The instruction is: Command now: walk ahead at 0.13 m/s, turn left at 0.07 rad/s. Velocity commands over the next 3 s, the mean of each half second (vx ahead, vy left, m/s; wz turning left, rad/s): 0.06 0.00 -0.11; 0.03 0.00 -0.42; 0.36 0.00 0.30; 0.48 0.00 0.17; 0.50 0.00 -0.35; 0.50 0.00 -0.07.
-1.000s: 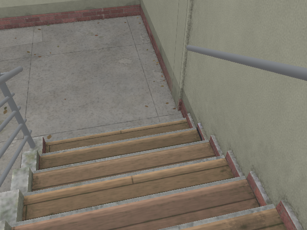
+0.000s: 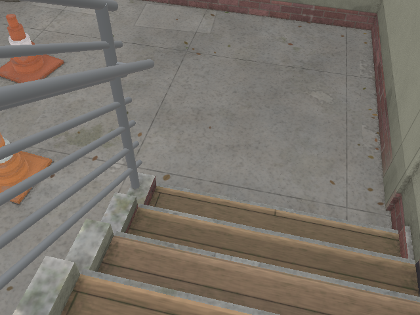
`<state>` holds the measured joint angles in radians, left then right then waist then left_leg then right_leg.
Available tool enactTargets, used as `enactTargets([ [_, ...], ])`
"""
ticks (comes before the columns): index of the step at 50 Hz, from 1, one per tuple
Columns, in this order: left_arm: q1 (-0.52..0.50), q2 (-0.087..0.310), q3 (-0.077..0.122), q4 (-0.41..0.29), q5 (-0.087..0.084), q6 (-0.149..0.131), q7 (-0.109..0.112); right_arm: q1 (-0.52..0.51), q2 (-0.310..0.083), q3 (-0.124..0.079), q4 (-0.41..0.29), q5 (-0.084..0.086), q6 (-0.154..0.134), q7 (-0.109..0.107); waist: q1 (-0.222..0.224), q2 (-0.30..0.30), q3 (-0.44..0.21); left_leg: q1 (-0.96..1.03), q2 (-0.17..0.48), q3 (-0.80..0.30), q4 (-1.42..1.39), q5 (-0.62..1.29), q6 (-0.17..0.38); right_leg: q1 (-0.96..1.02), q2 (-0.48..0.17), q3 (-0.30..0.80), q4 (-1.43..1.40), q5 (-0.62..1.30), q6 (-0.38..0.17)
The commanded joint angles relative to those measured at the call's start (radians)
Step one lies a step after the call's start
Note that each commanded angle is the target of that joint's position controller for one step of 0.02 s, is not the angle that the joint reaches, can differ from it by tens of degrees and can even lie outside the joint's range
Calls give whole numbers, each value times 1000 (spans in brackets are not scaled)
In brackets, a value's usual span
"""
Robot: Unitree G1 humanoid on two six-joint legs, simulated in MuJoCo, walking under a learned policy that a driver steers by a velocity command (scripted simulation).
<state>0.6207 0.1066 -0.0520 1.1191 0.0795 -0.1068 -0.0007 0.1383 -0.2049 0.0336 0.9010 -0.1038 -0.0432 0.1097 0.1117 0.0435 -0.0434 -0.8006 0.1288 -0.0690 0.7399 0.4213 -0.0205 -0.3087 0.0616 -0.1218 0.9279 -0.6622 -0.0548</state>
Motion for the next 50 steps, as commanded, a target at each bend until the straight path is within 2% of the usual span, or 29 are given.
enactTargets([
  [1, -21, 88, 7, -41, 16, 17, -28, -18, -61, -3, -29, 1, 10, 5, -59, -86, 162, 255, -30, 68, -54, 50, 23, -316, -229, 308, -235, 402, -179],
  [5, 71, 163, 45, -14, -8, 26, 2, -185, -87, -11, -65, 30, 3, -15, 52, -74, 192, 313, -30, 77, -448, -103, 34, -27, -264, 333, -107, 466, -128],
  [7, 42, 213, 66, -8, 16, 59, -26, -6, -166, -63, -19, 62, -6, -55, -34, -35, 104, 644, -51, 137, -569, 29, 107, -43, -228, 279, 83, 597, -82],
  [8, 76, 172, 59, -3, 39, 68, -79, 257, -249, -104, 20, 63, -19, -62, -135, 20, -86, 1084, 38, 78, -407, 385, 211, -232, -149, 178, 363, 514, 14],
  [9, 197, 16, 35, -2, -18, 61, -107, 488, -304, -128, 65, 47, -16, -41, -161, 261, -369, 1563, 245, 3, -127, 857, 391, -476, -17, 55, 856, -243, 125],
  [10, 60, 120, 69, -77, -64, 64, -124, 492, -261, -113, 53, 36, -11, -10, -187, 169, -388, 1458, 285, -109, -137, 823, 370, -548, -49, 108, 1008, -308, 147],
  [11, -90, 131, 80, -126, -90, 68, -120, 386, -228, -108, 45, 49, -7, 2, -151, 63, -258, 1274, 271, -90, -197, 593, 297, -603, -81, 103, 964, -266, 152],
  [13, -65, 33, 33, -123, -95, 40, -115, 223, -116, -49, 25, 98, -3, 25, -68, -8, -92, 843, 270, -50, -281, 167, 200, -535, -170, 167, 820, -265, 171],
  [14, 32, -18, 16, -73, -108, 27, -103, 231, -125, -44, 44, 56, -5, 27, -32, -16, 26, 593, 285, -42, -339, 190, 195, -412, -202, 211, 739, -96, 183],
  [15, 88, -15, 17, -57, -125, 24, -97, 252, -139, -43, 65, 45, -15, 22, -10, 16, 76, 448, 272, -31, -386, 114, 192, -320, -182, 201, 741, -57, 201],
  [17, 64, 0, 28, -58, -91, 23, -84, 153, -87, -26, 36, 53, -55, -15, -8, -1, 73, 283, 161, 60, -424, -151, 236, -249, -187, 212, 623, 248, 207],
  [19, -14, 41, 42, -124, -65, 18, -68, 131, -147, -46, 22, 62, -58, -41, -36, 6, 23, 346, 208, 12, -405, -266, 280, -309, -170, 214, 587, 248, 217],
  [20, -35, 113, 70, -124, -28, 27, -59, 137, -184, -62, -1, 45, -59, -67, -59, -127, 40, 385, 215, 5, -431, -462, 319, -363, -202, 259, 374, 531, 191],
  [22, -102, 111, 90, -144, -54, 24, -53, 178, -112, -45, 24, 38, -66, -78, -92, -47, 95, 477, 203, 25, -441, -567, 258, -460, -190, 235, 234, 612, 172],
  [25, -350, 136, 111, -256, -26, 23, -13, 418, -128, -87, 83, 30, -66, -132, -237, 23, 71, 822, 264, -22, -439, -327, 336, -742, -158, 198, 203, 534, 115],
  [27, -414, 51, 83, -295, -26, 48, 9, 537, -69, -89, 125, 25, -64, -170, -271, 20, 30, 982, 305, -45, -459, -190, 364, -834, -173, 199, 97, 502, 114],
  [29, -388, 13, 65, -285, -15, 84, -2, 503, -23, -85, 106, 48, -55, -183, -239, 20, 27, 846, 265, 29, -561, -355, 331, -631, -173, 105, -33, 475, 117],
  [31, -331, -5, 57, -290, 13, 112, -34, 346, -49, -91, 43, 31, -53, -178, -168, 72, 68, 552, 218, 127, -626, -575, 284, -399, -126, 9, 63, 451, 73],
  [33, -301, 19, 64, -306, -1, 107, -53, 280, -46, -83, 18, 6, -63, -193, -120, 77, 68, 467, 238, 174, -651, -645, 248, -321, -145, 31, 107, 491, 44],
  [36, -354, 21, 62, -356, -31, 107, -60, 308, -78, -104, 46, -2, -78, -219, -142, 56, 56, 578, 291, 199, -630, -669, 226, -347, -175, 56, 8, 466, 37],
  [39, -439, 29, 72, -398, -24, 117, -61, 377, -82, -132, 78, -2, -70, -229, -200, 89, 52, 697, 327, 201, -582, -693, 197, -339, -165, 24, -177, 425, 16],
  [41, -446, 49, 92, -394, -30, 116, -53, 386, -92, -149, 83, 0, -60, -230, -218, 91, 37, 736, 337, 208, -510, -722, 164, -255, -137, -8, -387, 479, -13],
  [43, -340, 111, 149, -348, -77, 95, -38, 351, -84, -138, 94, 6, -45, -210, -131, 74, -6, 541, 312, 220, -402, -743, 117, 149, -42, -65, -587, 715, -66],
  [44, -217, 176, 183, -311, -59, 78, -31, 292, -72, -129, 62, -2, -59, -193, -58, 5, -90, 379, 197, 302, -209, -827, 41, 427, -92, 43, -564, 791, -95],
  [45, -18, 331, 221, -282, -20, 54, -1, 280, 26, -100, -35, 10, -71, -180, -33, -179, -318, 142, 60, 364, 170, -1230, -33, 758, -401, 353, -475, 1455, -288],
  [46, 134, 347, 228, -243, 49, 45, -32, 259, 66, -87, -62, 45, -78, -160, 31, -85, -232, -61, -59, 98, 179, -1229, -23, 741, -537, 571, -586, 1005, -366],
  [47, 189, 294, 228, -176, 62, 33, -56, 158, 18, -97, -47, 60, -56, -152, 101, -81, 32, -251, -109, -19, 206, -1092, 17, 617, -472, 533, -676, 579, -308],
  [49, 23, 182, 187, -185, -40, 24, -89, 223, -90, -137, 20, 24, -41, -137, -9, -183, 119, -259, -82, -25, 310, -918, 93, 389, -415, 415, -747, 121, -228],
  [50, -52, 141, 169, -190, -58, 26, -94, 292, -60, -135, 50, 24, -30, -130, -82, -217, 142, -143, -78, -24, 393, -831, 124, 175, -396, 357, -770, 90, -193],
])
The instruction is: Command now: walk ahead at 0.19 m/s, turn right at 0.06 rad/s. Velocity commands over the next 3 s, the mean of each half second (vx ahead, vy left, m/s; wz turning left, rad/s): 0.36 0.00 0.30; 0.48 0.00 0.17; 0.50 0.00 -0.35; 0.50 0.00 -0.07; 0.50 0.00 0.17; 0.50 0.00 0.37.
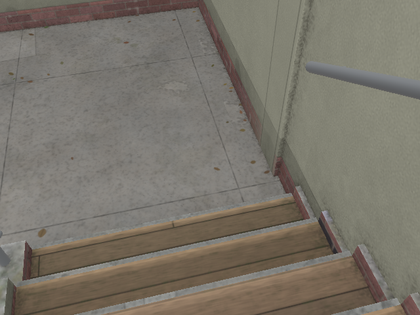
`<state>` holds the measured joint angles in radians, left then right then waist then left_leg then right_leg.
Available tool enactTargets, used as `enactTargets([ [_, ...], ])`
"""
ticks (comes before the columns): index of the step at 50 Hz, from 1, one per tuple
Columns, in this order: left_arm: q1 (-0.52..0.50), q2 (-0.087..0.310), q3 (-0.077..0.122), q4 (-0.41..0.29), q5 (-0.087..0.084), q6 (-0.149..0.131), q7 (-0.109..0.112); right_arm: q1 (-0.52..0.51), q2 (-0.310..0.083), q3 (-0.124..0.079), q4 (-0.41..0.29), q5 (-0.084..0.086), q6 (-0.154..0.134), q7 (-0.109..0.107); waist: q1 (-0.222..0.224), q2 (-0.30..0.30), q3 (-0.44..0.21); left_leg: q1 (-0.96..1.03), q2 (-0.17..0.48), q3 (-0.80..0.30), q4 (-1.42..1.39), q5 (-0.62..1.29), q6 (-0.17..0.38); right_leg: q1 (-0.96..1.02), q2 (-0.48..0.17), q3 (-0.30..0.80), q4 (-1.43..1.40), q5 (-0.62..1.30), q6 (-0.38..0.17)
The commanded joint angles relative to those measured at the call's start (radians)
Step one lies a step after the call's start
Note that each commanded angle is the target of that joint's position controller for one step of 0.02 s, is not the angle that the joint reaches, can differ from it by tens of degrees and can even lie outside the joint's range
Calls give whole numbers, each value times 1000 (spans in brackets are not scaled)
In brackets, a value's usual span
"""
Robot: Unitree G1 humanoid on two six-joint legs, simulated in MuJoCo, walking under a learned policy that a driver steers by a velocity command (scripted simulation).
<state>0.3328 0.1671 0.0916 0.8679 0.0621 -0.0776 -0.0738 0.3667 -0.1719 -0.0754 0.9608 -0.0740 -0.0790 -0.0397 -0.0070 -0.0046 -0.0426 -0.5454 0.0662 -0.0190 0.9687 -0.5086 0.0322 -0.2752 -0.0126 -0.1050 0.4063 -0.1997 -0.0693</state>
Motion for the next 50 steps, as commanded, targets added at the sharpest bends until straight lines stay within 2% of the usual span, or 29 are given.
enactTargets([
  [1, 173, 25, 5, 54, -29, -2, -18, 93, -51, -22, 19, -2, 12, 33, 3, -127, 150, -334, -35, -89, 226, 222, 84, 12, -303, 290, -261, -335, -143],
  [2, 19, 86, 2, 25, -61, 31, 51, 39, -26, -17, 6, 64, 72, 51, -80, -3, 53, -144, -39, -90, 208, 389, 35, -35, -261, 259, -228, -81, -111],
  [3, -10, 111, 4, 19, -62, 36, 70, 47, -14, -10, 2, 68, 100, 66, -103, -23, 38, -105, -55, -73, 237, 459, 16, -87, -267, 200, -207, -42, -105],
  [4, 78, 12, -18, 69, 33, -5, 42, 185, 24, 21, 46, 21, 36, 122, -42, -128, 171, -222, -55, -78, 374, 567, 57, -162, -270, 121, -226, -104, -116],
  [6, 138, -25, -38, 130, 58, -43, 45, 129, -20, 9, 14, -6, 3, 147, -26, -38, 145, -285, -47, -119, 227, 698, 85, -106, -259, 114, -161, -110, -124],
  [7, 200, -26, -52, 165, 57, -54, 44, 58, -44, 7, -3, -14, -4, 148, 8, -70, 141, -305, -42, -98, 190, 760, 88, -77, -263, 106, -146, -105, -140],
  [11, 400, -5, -77, 311, 76, -69, 63, -115, -48, 27, -67, 8, 14, 103, 82, -82, 133, -590, -20, -241, -47, 884, 62, 296, -357, 197, -74, -45, -170],
  [13, 459, -30, -101, 333, 70, -68, 71, -165, -26, 31, -65, 12, 10, 99, 122, -65, 159, -483, -21, -162, -262, 1071, 71, 252, -331, 112, -69, -58, -155],
  [16, 466, -65, -129, 338, 84, -61, 53, -184, 10, 37, -73, 2, 31, 117, 96, -60, 231, -290, 22, -88, -223, 1016, 92, 72, -323, 44, -80, -85, -125],
  [19, 366, -65, -140, 293, 79, -75, 66, -213, 0, 42, -104, -3, 34, 113, 61, -44, 223, -69, 49, -35, -241, 1026, 95, -51, -287, -29, -23, -93, -88],
  [23, 471, -19, -115, 325, 27, -46, 121, -386, -12, 49, -137, -32, 42, 118, 157, -31, 291, -135, 65, 47, -490, 795, 69, 148, -308, -7, 106, -114, -69],
  [26, 495, 23, -82, 326, 38, -2, 143, -441, 10, 62, -129, -38, 27, 107, 188, -49, 255, -36, 50, 79, -589, 660, 57, 209, -338, 19, 173, 20, -48],
  [28, 445, 54, -66, 321, 29, 11, 127, -325, -39, 36, -29, -35, 3, 103, 141, 0, 174, 140, 20, 119, -659, 643, 44, 230, -276, -52, 399, 110, -16],
  [29, 419, 82, -60, 323, 41, 20, 107, -154, -89, 9, 52, -24, -10, 94, 68, 48, 122, 341, -14, 171, -741, 748, 42, 179, -240, -90, 585, 171, 2],
  [30, 389, 97, -64, 334, 81, 32, 63, 69, -167, -24, 120, -7, -26, 94, -49, 98, 28, 713, -20, 190, -752, 955, 80, -24, -204, -115, 797, 164, 31],
  [31, 527, -29, -87, 358, 82, 32, 0, 366, -283, -52, 216, -38, -21, 95, -64, 258, -255, 1296, 101, 31, -384, 1511, 212, -366, -88, -111, 1215, -484, 106],
  [32, 444, -33, -93, 269, 48, 5, -36, 573, -371, -82, 266, -36, -25, 88, -156, 221, -483, 1573, 220, -171, -238, 1594, 343, -526, -35, 21, 1515, -669, 121],
  [33, 68, 0, -83, 121, -8, -40, -32, 604, -326, -91, 308, -43, -37, 73, -280, 157, -239, 1518, 258, -271, -319, 1433, 370, -900, -25, 50, 1584, -705, 121],
  [34, -109, 63, -70, 30, -42, -73, -9, 460, -274, -74, 258, 3, -39, 76, -243, 106, -133, 1337, 295, -308, -393, 1065, 368, -1028, -62, 90, 1545, -664, 106],
  [35, -84, 120, -53, 48, -31, -78, -4, 300, -133, -28, 210, -3, -22, 90, -155, -8, -52, 1070, 301, -288, -423, 896, 328, -950, -138, 159, 1427, -575, 54],
  [37, 39, 29, -60, 98, 18, -49, 18, 1, 26, 49, 101, -17, -21, 96, 51, -121, 175, 285, 256, -153, -526, 712, 272, -578, -215, 247, 929, -129, -29],
  [38, 80, -16, -69, 136, 31, -29, 17, -90, 17, 63, 46, 19, -34, 86, 78, -83, 240, -23, 191, -41, -608, 634, 260, -371, -202, 202, 683, 95, -37],
  [39, 89, -22, -67, 137, 40, -3, 3, -107, -54, 55, 31, 14, -38, 93, 103, 51, 231, -182, 134, -19, -591, 572, 269, -236, -147, 139, 682, 151, -39],
  [40, 171, -25, -83, 153, 53, 4, -19, -82, -70, 57, 28, -14, -44, 93, 130, 72, 179, -244, 128, -38, -505, 555, 279, -182, -125, 138, 758, 280, -33],
  [41, 128, -19, -91, 138, 64, -5, -19, -73, 10, 87, 14, -28, -61, 76, 95, 4, 129, -183, 127, -29, -467, 481, 251, -234, -167, 206, 552, 496, -34],
  [43, 74, 6, -99, 110, 38, -15, 3, -53, -34, 88, 13, -50, -79, 63, 65, -31, 52, -209, 33, 69, -344, 294, 160, -20, -132, 189, 326, 783, -3],
  [45, 10, 100, -73, 83, 42, 6, 6, -41, -105, 82, 11, -66, -68, 80, 73, 31, 121, -266, 58, 57, -279, 145, 150, 78, -73, 79, 394, 671, 39],
  [48, -166, 151, -64, 33, 51, 11, 25, 141, -112, 88, 61, -11, -38, 75, -9, 30, 215, 161, 197, -89, -138, 232, 126, -170, -128, 117, 131, 424, 14],
  [50, 93, 171, -38, 147, 17, -17, 22, 103, -197, 59, 73, -23, 0, 100, 83, -58, 137, 265, 127, -9, 153, 471, 118, 99, -37, -14, -19, 408, -10],
])
Over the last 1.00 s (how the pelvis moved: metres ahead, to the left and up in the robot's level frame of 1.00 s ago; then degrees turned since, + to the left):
0.19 -0.03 -0.09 -20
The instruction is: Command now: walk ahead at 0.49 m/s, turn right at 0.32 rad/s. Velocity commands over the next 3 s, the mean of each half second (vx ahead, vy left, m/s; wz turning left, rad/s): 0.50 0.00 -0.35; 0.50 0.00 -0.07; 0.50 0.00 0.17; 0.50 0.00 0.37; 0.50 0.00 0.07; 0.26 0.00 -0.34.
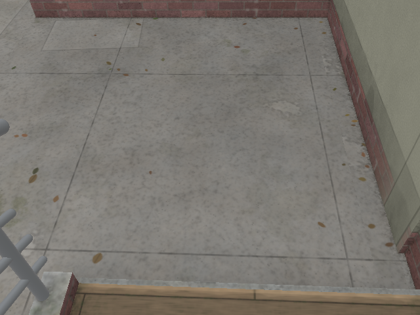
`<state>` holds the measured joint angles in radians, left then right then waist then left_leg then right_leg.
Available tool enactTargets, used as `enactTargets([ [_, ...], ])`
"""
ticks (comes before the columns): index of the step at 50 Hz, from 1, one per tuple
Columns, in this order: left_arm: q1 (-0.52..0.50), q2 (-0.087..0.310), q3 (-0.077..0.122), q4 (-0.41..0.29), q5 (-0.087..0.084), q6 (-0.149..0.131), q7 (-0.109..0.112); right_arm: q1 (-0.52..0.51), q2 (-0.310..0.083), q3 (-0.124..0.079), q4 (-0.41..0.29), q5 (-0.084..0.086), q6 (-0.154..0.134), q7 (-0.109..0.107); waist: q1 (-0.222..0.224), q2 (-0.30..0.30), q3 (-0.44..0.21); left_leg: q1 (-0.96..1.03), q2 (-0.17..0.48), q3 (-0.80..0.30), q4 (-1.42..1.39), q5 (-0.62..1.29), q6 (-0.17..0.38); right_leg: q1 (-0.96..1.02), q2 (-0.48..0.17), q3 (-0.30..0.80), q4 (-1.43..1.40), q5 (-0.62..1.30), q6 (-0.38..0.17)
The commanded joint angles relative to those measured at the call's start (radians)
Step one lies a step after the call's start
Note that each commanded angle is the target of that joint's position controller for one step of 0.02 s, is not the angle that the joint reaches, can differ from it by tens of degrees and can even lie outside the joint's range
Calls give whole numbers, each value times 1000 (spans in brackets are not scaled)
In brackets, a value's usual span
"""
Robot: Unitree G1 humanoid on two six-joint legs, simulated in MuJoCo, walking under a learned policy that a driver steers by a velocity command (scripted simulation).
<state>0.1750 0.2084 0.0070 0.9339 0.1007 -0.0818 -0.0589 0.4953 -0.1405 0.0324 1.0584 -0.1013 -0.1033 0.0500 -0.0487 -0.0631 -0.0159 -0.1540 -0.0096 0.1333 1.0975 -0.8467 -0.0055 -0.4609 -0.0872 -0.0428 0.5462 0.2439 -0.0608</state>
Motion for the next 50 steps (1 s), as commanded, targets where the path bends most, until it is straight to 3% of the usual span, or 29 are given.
enactTargets([
  [1, 481, 210, 90, 159, -32, -28, 15, -23, -283, -71, -24, -24, 31, 49, 221, -94, 21, -203, 86, -84, 377, 890, 128, 553, 78, -126, -144, 37, -75],
  [2, 642, 304, 102, 191, -14, -19, 6, 175, -93, -41, -8, -34, 29, 79, 159, -285, -272, -529, -51, -68, 874, 136, 21, 1024, -108, 164, 160, 703, -346],
  [3, 741, 352, 113, 212, -17, -17, -15, 71, -77, -33, -103, 7, 19, 93, 219, -170, -307, -831, -107, -160, 1019, 13, -19, 1185, -222, 501, 74, 753, -442],
  [4, 657, 334, 120, 205, -19, -34, -23, -180, -146, -48, -234, 67, 1, 67, 275, -94, -118, -1203, -64, -206, 976, 45, -23, 1098, -323, 718, -17, 183, -473],
  [5, 539, 239, 98, 190, -37, -39, -30, -267, -183, -59, -246, 82, -7, 25, 227, 24, -9, -1211, 4, -236, 918, 154, 11, 864, -305, 704, -65, -161, -411],
  [7, 177, -60, -21, 100, 14, -42, -17, -200, -103, -32, -199, 6, -8, -33, -5, 197, 102, -791, 173, -353, 285, 632, 92, 155, -166, 463, -105, -274, -275],
  [8, 117, -17, -15, 80, 19, -49, -4, -191, -71, -21, -186, -14, 10, -36, -20, 13, 164, -678, 175, -301, 248, 669, 99, -57, -116, 439, -151, -323, -292],
  [10, 243, 8, -23, 113, -36, -51, 4, -214, -56, -16, -166, -10, 38, -10, 39, 18, 89, -464, 135, -178, 43, 859, 44, -234, -22, 327, -130, -449, -302],
  [12, 340, 71, -22, 131, 3, -64, 6, -172, -50, 5, -177, 6, 20, 8, 19, 34, 35, -335, 66, -106, 135, 908, 6, -313, 33, 292, 54, -219, -271],
  [13, 450, 0, -34, 178, 3, -81, 30, -288, -72, 9, -213, -21, 19, 9, 103, 82, 23, -579, 106, -234, -54, 1076, -6, -47, 35, 345, 137, -301, -253],
  [15, 463, -30, -46, 137, -26, -82, 66, -446, -131, 5, -248, -16, 26, 1, 185, 112, 25, -635, 107, -210, -483, 1342, -16, 58, 73, 322, 274, -588, -193],
  [17, 387, 73, -32, 117, 4, -50, 21, -428, -89, 11, -262, 5, 41, 11, 112, -2, 62, -206, 59, -95, -375, 1276, -3, -336, 78, 324, 190, -698, -209],
  [21, 409, 90, -15, 75, -30, -43, 7, -388, -154, -9, -262, 2, 40, 6, 114, 21, 133, -218, 59, -124, -639, 917, 15, -47, 35, 518, 356, -595, -237],
  [23, 314, 124, -4, 61, -35, -20, -11, -129, -200, -37, -144, 40, 21, -1, 15, 83, 91, -1, 53, -99, -874, 1032, 63, 46, 64, 474, 633, -418, -204],
  [24, 349, 106, 5, 84, 2, -16, -63, 170, -252, -71, -48, 42, 3, 6, -70, 143, -30, 374, 97, -122, -730, 1146, 152, -132, 127, 385, 909, -208, -137],
  [25, 507, -7, -3, 97, -23, -25, -83, 315, -335, -95, -27, 30, 12, 27, -34, 348, -279, 791, 319, -323, -404, 1784, 422, -442, 268, 199, 1466, -931, -27],
  [26, 468, 27, -3, 14, -38, -26, -81, 278, -372, -113, -38, 11, 27, 52, -66, 257, -310, 876, 457, -652, -485, 1599, 562, -778, 293, 172, 1651, -1068, 13],
  [28, 225, 36, -6, -65, -37, 1, -23, 37, -166, -73, -66, -14, 30, 23, -46, -14, -22, 516, 466, -654, -657, 840, 426, -994, 106, 235, 1443, -736, 14],
  [30, 250, -2, -16, -27, 5, 10, -4, -118, 51, 3, -86, -10, 4, -13, 116, -22, 93, -61, 230, -376, -716, 804, 304, -648, -48, 247, 898, -312, -53],
  [31, 226, -29, -24, -13, 21, 12, -19, -186, 27, 0, -99, 10, -13, -24, 120, 110, 155, -322, 166, -314, -737, 786, 304, -467, -68, 173, 780, -245, -70],
  [32, 166, 4, -15, -6, 20, 5, -35, -171, 18, 8, -100, 49, -24, -32, 72, 60, 117, -452, 135, -231, -752, 702, 312, -302, -50, 98, 544, -67, -55],
  [35, 139, 2, -27, -15, 14, -5, -58, 17, -146, -14, -18, 2, -40, -19, 63, 66, 61, -500, 161, -299, -620, 778, 333, -180, -3, 58, 653, -48, 7],
  [37, -106, 58, -25, -85, 34, -12, -29, 134, -72, 10, 17, 44, -64, -65, -59, 63, 65, 44, 206, -417, -472, 735, 307, -665, -73, 174, 279, 121, 52],
  [41, -170, 51, -45, -125, 8, 18, -24, 104, -107, 14, -9, 9, -27, -21, -32, 98, 123, -494, 109, -315, -448, 466, 258, -24, -6, 18, 131, 263, 33],
  [45, -284, 97, -36, -186, 10, 16, -27, 150, -138, -6, 13, 53, -22, -34, -95, 86, 172, -82, 166, -432, -301, 632, 257, -108, -4, 40, -128, -90, 28],
  [46, -239, 99, -31, -148, -7, 6, -19, 148, -154, -17, 17, 58, -8, -38, -95, 64, 150, -54, 133, -385, -225, 692, 234, 12, 10, 0, -234, -78, 24],
  [48, 292, 196, 36, 29, -29, -19, -4, 151, -166, -20, 59, -18, 29, 33, 122, 0, 25, -301, 84, -284, 192, 849, 154, 647, -5, -29, -236, 222, -55],
  [49, 564, 265, 64, 76, -15, -9, -19, 326, -20, -3, 93, -2, 19, 74, 158, -233, -297, -647, -49, -172, 720, 245, 46, 1230, -196, 113, 169, 797, -313],
  [50, 608, 283, 76, 95, -7, 8, -33, 207, -71, -11, 2, 33, 13, 93, 205, -175, -417, -851, -50, -153, 1000, -22, 23, 1337, -317, 314, 181, 766, -408],
])
Over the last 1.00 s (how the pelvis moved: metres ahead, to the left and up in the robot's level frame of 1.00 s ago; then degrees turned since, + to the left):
0.49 0.15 -0.29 19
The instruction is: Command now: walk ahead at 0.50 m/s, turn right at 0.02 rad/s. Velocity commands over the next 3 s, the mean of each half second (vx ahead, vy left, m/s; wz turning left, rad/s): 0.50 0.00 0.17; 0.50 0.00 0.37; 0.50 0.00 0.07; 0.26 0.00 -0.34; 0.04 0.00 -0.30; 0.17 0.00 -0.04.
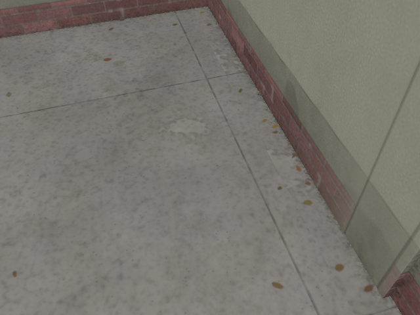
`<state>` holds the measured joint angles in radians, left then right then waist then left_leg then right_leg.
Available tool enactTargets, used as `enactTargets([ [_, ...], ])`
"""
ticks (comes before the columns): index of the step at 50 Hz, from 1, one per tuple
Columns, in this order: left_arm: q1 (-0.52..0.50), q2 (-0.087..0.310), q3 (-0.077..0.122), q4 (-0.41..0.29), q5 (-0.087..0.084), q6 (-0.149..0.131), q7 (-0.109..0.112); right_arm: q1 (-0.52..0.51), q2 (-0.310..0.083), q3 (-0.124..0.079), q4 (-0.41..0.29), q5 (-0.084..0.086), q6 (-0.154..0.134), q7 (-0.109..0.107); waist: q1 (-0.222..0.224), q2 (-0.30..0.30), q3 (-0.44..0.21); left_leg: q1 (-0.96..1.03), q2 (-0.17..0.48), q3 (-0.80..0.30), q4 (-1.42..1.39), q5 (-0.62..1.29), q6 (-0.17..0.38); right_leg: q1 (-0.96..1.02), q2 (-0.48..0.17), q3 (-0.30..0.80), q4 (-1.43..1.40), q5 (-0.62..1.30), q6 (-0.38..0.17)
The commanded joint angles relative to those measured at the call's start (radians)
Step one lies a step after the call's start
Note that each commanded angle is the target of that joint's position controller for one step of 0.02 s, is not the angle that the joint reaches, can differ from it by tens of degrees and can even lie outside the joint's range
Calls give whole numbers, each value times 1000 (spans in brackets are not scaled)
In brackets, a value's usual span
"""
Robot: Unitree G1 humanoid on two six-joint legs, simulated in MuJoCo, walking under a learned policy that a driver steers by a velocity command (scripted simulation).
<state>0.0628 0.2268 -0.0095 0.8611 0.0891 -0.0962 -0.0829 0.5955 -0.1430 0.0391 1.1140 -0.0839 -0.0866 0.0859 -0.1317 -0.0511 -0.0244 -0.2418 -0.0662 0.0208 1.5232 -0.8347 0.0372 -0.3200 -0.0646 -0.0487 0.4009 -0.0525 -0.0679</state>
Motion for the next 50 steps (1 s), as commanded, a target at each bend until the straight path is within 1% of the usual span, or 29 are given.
enactTargets([
  [1, 677, 245, 102, 159, 23, 31, 6, -132, -112, -32, -159, 41, -13, 45, 347, -66, -247, -1004, 15, -54, 546, 22, -19, 1096, -374, 433, 199, 596, -374],
  [2, 532, 173, 83, 136, 22, 36, 17, -242, -114, -29, -202, 47, -21, 17, 293, 87, -50, -1015, 115, -90, 325, 242, 25, 769, -355, 399, 63, 63, -285],
  [4, 263, -36, 0, 75, 8, 6, 29, -233, -90, -35, -182, -13, -29, -35, 101, 123, 102, -669, 229, -163, -166, 653, 87, 147, -220, 267, -50, -107, -222],
  [5, 227, -24, 5, 62, -4, -16, 34, -257, -43, -28, -178, -33, -21, -43, 84, 1, 193, -560, 236, -128, -233, 671, 100, -53, -190, 242, -106, -105, -246],
  [7, 300, 14, 11, 94, -38, -32, 37, -246, -48, -33, -160, -40, -4, -29, 105, 17, 130, -422, 213, -76, -413, 860, 63, -176, -167, 218, -115, -136, -285],
  [10, 403, -27, -1, 133, -2, -64, 69, -331, -51, -18, -211, -34, -7, -16, 166, 51, 79, -588, 240, -154, -689, 1205, 16, 23, -169, 215, 106, -76, -251],
  [13, 353, -8, -21, 117, 23, -52, 47, -389, -109, -27, -246, -19, 14, -32, 117, -2, 93, -172, 182, -69, -764, 1417, 18, -311, -102, 122, 132, -292, -174],
  [15, 415, 17, -16, 131, 8, -51, 48, -499, -165, -34, -284, -34, 26, -26, 156, 54, 189, -354, 205, -85, -856, 1264, 25, -117, -176, 181, 183, -356, -169],
  [17, 585, 19, -13, 196, -10, -39, 81, -676, -136, -19, -326, -26, 22, -22, 270, 60, 229, -561, 233, -97, -1055, 1191, 13, 204, -217, 242, 262, -326, -154],
  [18, 482, 105, 43, 184, -155, 7, 134, -811, -146, -50, -384, 213, 18, -8, 295, 28, 277, -544, 164, -162, -1034, 1216, 12, 80, -166, 211, 352, -234, -107],
  [19, 485, 115, 46, 180, -145, 24, 149, -810, -133, -41, -377, 224, 18, 2, 285, 55, 240, -537, 153, -118, -1072, 1235, 16, 149, -162, 150, 415, -173, -88],
  [21, 512, 95, 55, 185, -116, 38, 133, -710, -125, -49, -339, 161, 20, 13, 268, 60, 146, -288, 127, -19, -1150, 1184, 44, 124, -142, 94, 547, -1, -65],
  [23, 462, 60, 59, 192, -96, 21, 106, -241, -230, -113, -173, 128, 44, -17, 53, 129, -77, 311, 71, 70, -1095, 1325, 96, -96, -66, -5, 1011, 122, -7],
  [24, 525, -33, 45, 175, -86, -4, 90, -63, -322, -130, -109, 106, 45, -28, 29, 386, -201, 782, 259, -130, -826, 1802, 233, -560, 48, -55, 1564, -769, 85],
  [25, 521, 43, 44, 122, -134, -40, 75, -5, -317, -130, -117, 125, 41, -39, -23, 372, -430, 972, 380, -370, -764, 1596, 369, -726, 30, 112, 1688, -781, 103],
  [26, 391, 71, 50, 39, -152, -60, 77, -7, -328, -137, -130, 121, 52, -58, -47, 326, -476, 944, 426, -527, -932, 1201, 416, -818, 19, 125, 1651, -740, 120],
  [27, 277, 24, 31, -29, -167, -66, 88, -66, -337, -143, -156, 96, 63, -81, -16, 178, -406, 834, 448, -656, -1087, 737, 383, -885, -18, 128, 1491, -579, 96],
  [28, 194, 39, 40, -50, -149, -50, 119, -222, -281, -131, -213, 89, 65, -90, 29, 12, -279, 583, 444, -723, -1202, 582, 351, -837, -24, 92, 1451, -475, 103],
  [30, 233, 55, 59, -47, -113, -24, 146, -422, -241, -116, -280, 66, 27, -86, 156, -18, -154, 181, 446, -739, -1189, 676, 351, -678, -63, 181, 1197, -294, 88],
  [31, 209, 45, 70, -56, -90, -5, 147, -480, -215, -108, -295, 80, 22, -88, 192, -11, -38, -54, 363, -573, -1215, 795, 315, -574, -81, 175, 1010, -249, 115],
  [33, 139, 53, 79, -96, -74, -1, 146, -515, -229, -119, -324, 95, 26, -110, 202, 69, 8, -313, 200, -329, -1232, 887, 251, -299, -59, 112, 611, -161, 140],
  [35, 46, 24, 75, -125, -80, -10, 129, -445, -244, -132, -307, 110, 32, -127, 167, 142, -40, -372, 126, -246, -1227, 875, 234, -83, 24, 62, 390, 98, 157],
  [38, -1, 33, 76, -136, -114, 3, 112, -346, -217, -139, -279, 120, 34, -126, 135, 145, -51, -197, 197, -322, -1201, 737, 224, -102, 28, 96, 253, 91, 141],
  [41, -46, 88, 96, -158, -105, -7, 94, -282, -198, -141, -278, 121, 39, -125, 127, 126, -29, -107, 202, -378, -1113, 584, 169, -63, 35, 88, 151, -19, 81],
  [43, 98, 124, 115, -120, -91, -23, 90, -277, -144, -126, -288, 113, 32, -120, 191, 102, -85, -150, 117, -319, -896, 634, 118, 148, -6, 114, 133, -67, 13],
  [44, 260, 214, 141, -83, -73, -29, 91, -208, -84, -112, -305, 119, 14, -109, 203, -148, -191, -421, -19, -180, -552, 490, 57, 480, -208, 423, 75, -102, -120],
  [45, 388, 232, 154, -37, -87, -27, 81, -203, -125, -114, -313, 126, -1, -102, 230, -322, -250, -644, -26, -160, -308, 270, 34, 592, -355, 828, -79, -424, -233],
  [47, 271, 144, 125, -72, -91, -21, 87, -385, -203, -138, -338, 117, -4, -103, 229, -87, -57, -771, 60, -178, -222, 437, 54, 428, -295, 679, -113, -487, -178],
  [50, 134, 87, 104, -82, -83, -10, 81, -382, -169, -142, -331, 96, 17, -109, 132, -58, -24, -556, 147, -128, -406, 583, 36, 159, -184, 422, -174, -185, -129],
])
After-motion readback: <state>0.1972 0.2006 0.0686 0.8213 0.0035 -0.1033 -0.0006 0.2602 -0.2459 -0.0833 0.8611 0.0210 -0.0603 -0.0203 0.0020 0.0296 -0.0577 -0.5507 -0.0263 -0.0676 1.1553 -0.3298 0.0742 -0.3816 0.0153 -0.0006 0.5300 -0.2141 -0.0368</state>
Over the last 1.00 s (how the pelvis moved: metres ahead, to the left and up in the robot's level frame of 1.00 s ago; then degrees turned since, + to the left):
0.59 -0.12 -0.35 -14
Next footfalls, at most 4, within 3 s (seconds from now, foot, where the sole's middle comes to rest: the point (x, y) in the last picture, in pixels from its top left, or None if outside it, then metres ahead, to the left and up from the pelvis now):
0.46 left None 0.47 0.17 -0.95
0.86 right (201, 285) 0.71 -0.02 -0.95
1.36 left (117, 255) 0.88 0.30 -0.95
1.84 right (148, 190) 1.19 0.17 -0.95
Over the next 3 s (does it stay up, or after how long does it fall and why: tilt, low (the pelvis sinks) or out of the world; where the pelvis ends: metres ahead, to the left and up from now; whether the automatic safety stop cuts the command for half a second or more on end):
stays up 1.14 0.28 -0.17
